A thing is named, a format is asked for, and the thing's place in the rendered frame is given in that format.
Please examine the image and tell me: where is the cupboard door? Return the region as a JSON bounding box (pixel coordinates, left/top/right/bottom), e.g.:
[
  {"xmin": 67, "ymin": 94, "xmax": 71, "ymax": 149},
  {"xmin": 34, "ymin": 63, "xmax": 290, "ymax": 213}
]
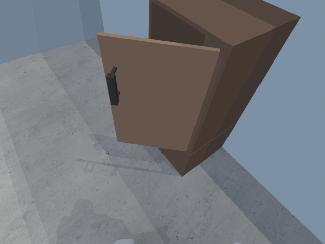
[{"xmin": 97, "ymin": 32, "xmax": 220, "ymax": 151}]

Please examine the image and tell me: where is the handle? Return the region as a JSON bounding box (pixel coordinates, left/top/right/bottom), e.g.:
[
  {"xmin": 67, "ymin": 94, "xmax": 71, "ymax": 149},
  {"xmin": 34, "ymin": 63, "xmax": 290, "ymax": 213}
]
[{"xmin": 106, "ymin": 66, "xmax": 120, "ymax": 106}]

